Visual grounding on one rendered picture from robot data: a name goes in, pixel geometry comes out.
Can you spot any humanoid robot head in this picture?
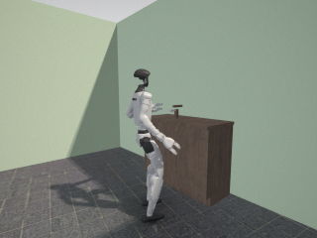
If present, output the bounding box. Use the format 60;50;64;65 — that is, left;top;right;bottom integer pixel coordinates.
134;68;151;93

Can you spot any right robot forearm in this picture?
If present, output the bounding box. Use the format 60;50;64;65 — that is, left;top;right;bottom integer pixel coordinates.
141;115;165;142

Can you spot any robot right upper arm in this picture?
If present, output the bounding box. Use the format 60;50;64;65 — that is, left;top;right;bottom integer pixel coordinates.
139;91;153;124

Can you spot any robot left upper arm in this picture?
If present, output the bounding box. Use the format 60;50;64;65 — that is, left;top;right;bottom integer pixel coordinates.
126;96;134;119

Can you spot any counter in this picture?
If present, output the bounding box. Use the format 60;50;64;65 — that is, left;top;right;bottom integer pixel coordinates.
145;104;235;207

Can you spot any right robot hand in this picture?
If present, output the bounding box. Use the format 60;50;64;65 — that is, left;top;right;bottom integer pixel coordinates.
162;137;180;155

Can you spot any left robot hand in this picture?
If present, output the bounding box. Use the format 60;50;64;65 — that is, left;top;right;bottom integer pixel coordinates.
152;103;162;113

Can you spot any left robot shin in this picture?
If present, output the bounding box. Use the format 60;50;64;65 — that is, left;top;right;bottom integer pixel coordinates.
146;173;152;200

